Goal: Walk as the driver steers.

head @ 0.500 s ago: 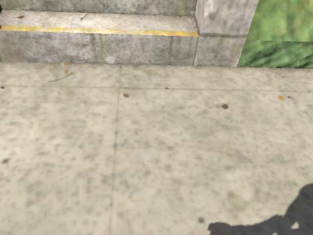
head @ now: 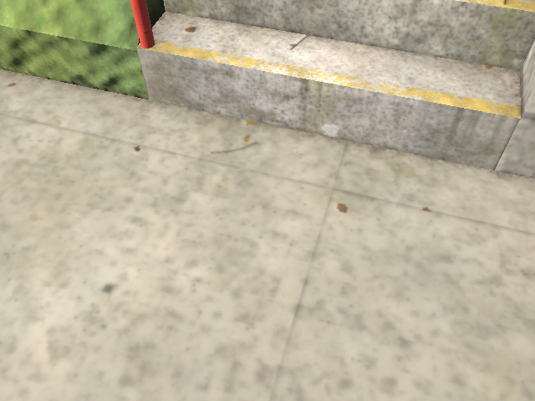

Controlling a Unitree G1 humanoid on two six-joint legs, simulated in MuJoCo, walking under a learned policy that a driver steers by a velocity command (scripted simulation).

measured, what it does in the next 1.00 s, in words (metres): walks ahead, turning right: left foot, then right foot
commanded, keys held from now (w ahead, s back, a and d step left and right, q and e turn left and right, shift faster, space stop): w+q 0.06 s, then w+e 0.94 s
